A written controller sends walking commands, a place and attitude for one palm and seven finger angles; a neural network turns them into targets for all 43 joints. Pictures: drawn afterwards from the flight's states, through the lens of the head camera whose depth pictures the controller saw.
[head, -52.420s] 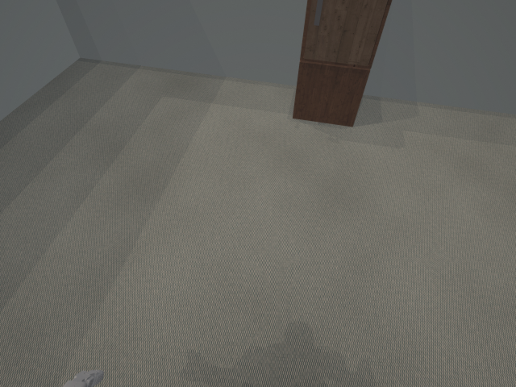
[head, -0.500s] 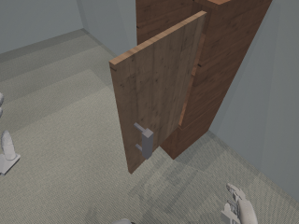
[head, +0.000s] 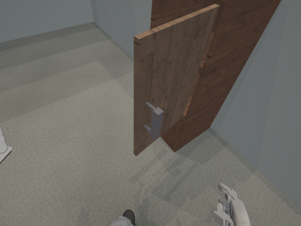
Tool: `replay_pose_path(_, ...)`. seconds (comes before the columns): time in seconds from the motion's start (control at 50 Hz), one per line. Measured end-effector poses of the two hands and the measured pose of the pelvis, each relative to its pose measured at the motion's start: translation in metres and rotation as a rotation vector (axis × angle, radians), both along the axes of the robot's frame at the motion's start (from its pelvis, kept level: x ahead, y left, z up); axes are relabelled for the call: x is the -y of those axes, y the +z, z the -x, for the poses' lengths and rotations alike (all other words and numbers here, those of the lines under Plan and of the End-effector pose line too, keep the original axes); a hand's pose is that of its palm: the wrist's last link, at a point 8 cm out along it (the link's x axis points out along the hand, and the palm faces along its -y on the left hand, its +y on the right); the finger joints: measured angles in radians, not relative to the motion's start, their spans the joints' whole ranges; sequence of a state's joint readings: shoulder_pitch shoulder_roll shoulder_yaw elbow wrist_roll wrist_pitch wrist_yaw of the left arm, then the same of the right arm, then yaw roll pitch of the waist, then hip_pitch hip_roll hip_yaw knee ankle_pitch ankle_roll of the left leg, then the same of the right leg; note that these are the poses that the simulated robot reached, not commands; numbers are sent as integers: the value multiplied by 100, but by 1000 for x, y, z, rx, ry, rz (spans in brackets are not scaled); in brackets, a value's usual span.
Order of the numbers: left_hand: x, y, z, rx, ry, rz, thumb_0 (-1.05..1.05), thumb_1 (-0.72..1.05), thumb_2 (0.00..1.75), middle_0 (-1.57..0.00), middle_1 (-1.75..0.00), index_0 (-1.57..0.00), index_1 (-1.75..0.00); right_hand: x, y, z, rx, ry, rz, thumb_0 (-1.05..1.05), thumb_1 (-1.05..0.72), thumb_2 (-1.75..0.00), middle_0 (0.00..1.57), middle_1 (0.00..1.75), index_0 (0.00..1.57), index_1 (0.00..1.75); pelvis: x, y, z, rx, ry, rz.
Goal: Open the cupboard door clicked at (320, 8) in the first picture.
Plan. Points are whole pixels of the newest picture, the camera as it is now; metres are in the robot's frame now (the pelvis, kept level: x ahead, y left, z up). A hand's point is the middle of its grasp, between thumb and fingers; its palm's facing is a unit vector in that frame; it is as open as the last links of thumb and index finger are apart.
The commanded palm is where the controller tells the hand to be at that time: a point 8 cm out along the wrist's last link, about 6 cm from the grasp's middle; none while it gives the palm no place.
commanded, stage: stop stepping back and stand still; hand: left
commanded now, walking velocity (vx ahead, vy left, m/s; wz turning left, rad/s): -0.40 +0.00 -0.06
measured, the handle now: (151, 120) +0.47 +0.03 -0.06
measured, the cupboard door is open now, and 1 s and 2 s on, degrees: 98 98 98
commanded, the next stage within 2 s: let the arm hang, fingers relaxed in 0.96 s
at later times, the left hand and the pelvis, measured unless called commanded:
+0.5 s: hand out of the picture +0.11 +0.23 +0.18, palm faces +0.28 -0.80 -0.53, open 7.4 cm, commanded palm +0.07 +0.28 +0.19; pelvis -0.11 +0.00 +0.01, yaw -7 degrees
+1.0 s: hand out of the picture +0.11 +0.26 +0.17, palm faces +0.34 -0.82 -0.47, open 7.4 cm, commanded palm +0.06 +0.31 +0.19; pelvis -0.11 +0.02 +0.01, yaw -6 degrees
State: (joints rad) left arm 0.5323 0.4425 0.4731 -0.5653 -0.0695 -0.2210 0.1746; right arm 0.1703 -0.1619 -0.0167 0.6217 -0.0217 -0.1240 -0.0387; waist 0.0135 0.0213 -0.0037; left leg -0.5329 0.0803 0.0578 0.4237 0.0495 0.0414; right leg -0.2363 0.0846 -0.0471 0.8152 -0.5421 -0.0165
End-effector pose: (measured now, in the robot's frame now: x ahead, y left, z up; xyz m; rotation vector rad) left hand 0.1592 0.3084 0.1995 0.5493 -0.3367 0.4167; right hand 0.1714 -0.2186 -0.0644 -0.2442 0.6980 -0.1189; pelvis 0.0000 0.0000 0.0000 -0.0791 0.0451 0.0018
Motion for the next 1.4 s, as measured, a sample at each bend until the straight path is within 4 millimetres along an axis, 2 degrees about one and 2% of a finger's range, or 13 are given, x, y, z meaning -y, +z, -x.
replay_pose_path(0.12, 22, -8, 13, -19, -74, 15, 2, 88, 89, -21, -30, -21, -30, 2, -13, 31, -37, -6, -13, 1, -91, -90, 21, 30, 20, 30, -1, -2, 33, -5, -85, -47)
replay_pose_path(0.28, 22, -6, 6, -53, -181, 25, 2, 88, 89, -21, -30, -21, -30, 15, 8, 101, 7, -160, 11, 1, -91, -90, 21, 30, 20, 30, -9, 6, 62, 53, -115, -63)
replay_pose_path(0.38, 31, 3, 38, -114, -190, -10, 2, 88, 89, -21, -30, -21, -30, 26, 17, 148, 3, -207, 12, 1, -91, -90, 21, 30, 20, 30, -4, 16, 81, 54, -111, -53)
replay_pose_path(0.5, 35, 3, 87, -145, -143, -56, 2, 88, 89, -21, -30, -22, -30, 43, -7, 189, -100, -203, 25, 1, -91, -90, 21, 30, 20, 30, 1, 10, 108, 55, -126, -88)
replay_pose_path(0.58, 27, -3, 95, -108, -66, 21, 1, 88, 89, -21, -30, -22, -30, 48, -12, 208, -141, -217, 26, 1, -91, -90, 21, 30, 20, 30, 1, 15, 112, 55, -126, -106)
replay_pose_path(0.68, 24, -8, 90, -72, -46, 76, 2, 88, 89, -21, -30, -21, -30, 45, -9, 211, -110, -216, 44, 1, -91, -90, 21, 30, 20, 30, -3, 15, 115, 53, -101, -111)
replay_pose_path(1.06, 0, -16, 83, -150, -82, 37, 2, 88, 89, -21, -30, -21, -30, -10, -6, 159, -37, -131, -32, 1, -91, -90, 21, 30, 20, 30, -30, 11, 112, 50, -105, -74)
replay_pose_path(1.1, -6, -42, 74, -252, -98, 39, 1, 89, 89, -21, -30, -21, -30, -11, -13, 157, -57, -89, -44, 1, -91, -90, 21, 30, 20, 30, -36, 9, 113, 34, -89, -75)
replay_pose_path(1.18, -12, -161, 71, -734, -44, 213, 0, 89, 90, -20, -30, -20, -30, -6, -39, 162, -174, -61, -43, 1, -91, -90, 21, 30, 20, 30, -46, 4, 120, 21, -78, -87)
replay_pose_path(1.24, 4, -246, 108, -1098, -15, 339, 1, 90, 89, -20, -30, -20, -30, -3, -46, 178, -247, -90, -37, 1, -91, -90, 21, 30, 20, 30, -48, 4, 124, 32, -80, -91)
replay_pose_path(1.28, 22, -288, 143, -1292, -10, 417, 1, 90, 89, -20, -30, -20, -30, -2, -46, 195, -304, -116, -26, 1, -91, -90, 21, 30, 20, 30, -47, 5, 126, 43, -79, -93)
replay_pose_path(1.34, 48, -325, 199, -1502, 4, 534, 1, 91, 89, -20, -30, -20, -30, -5, -46, 227, -415, -144, -9, 1, -91, -90, 21, 30, 20, 30, -46, 8, 127, 55, -74, -88)
replay_pose_path(1.4, 39, -334, 233, -1557, 103, 594, -1, 99, 89, -21, -30, -21, -30, -11, -47, 260, -542, -155, -3, 1, -91, -90, 20, 30, 20, 30, -44, 12, 129, 59, -61, -77)
